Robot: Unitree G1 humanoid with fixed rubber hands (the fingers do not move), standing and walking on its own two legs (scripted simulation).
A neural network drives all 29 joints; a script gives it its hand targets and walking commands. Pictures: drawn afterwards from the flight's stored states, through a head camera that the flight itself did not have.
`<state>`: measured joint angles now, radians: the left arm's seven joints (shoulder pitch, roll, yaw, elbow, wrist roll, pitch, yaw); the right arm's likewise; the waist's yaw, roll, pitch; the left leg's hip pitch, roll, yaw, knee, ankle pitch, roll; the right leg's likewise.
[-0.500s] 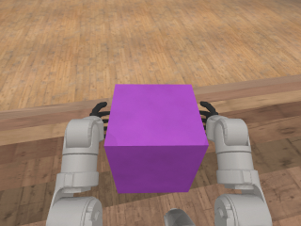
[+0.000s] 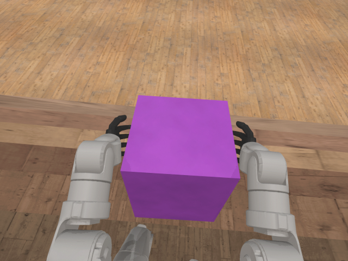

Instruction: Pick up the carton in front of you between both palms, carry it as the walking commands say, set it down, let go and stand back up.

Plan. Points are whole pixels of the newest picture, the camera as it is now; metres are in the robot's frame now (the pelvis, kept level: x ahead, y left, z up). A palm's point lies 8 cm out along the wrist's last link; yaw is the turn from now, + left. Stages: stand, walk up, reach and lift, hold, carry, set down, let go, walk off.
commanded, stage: carry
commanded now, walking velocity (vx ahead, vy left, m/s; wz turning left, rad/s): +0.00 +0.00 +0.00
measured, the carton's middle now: (178, 162) +0.35 +0.04 +0.00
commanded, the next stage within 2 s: none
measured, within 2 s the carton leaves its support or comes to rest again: neither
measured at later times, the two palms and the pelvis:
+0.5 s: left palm (165, 83) +0.70 +0.12 -0.06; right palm (246, 96) +0.68 -0.18 -0.05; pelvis +0.35 +0.01 -0.14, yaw +0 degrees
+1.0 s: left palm (178, 63) +1.05 +0.10 -0.20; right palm (234, 68) +1.07 -0.20 -0.21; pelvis +0.71 -0.07 -0.28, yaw -1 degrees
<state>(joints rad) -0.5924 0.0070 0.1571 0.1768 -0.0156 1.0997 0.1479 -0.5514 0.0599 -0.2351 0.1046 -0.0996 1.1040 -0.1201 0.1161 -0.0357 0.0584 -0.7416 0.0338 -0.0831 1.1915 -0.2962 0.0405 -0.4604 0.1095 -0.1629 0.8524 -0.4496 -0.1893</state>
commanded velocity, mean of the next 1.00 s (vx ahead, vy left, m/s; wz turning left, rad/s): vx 0.00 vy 0.00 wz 0.00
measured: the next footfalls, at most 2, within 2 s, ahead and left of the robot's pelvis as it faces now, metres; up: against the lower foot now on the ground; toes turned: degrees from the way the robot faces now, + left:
left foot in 0.24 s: +0.33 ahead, +0.08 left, -0.13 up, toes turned +0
right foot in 0.66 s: +0.66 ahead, -0.10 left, -0.26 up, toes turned +0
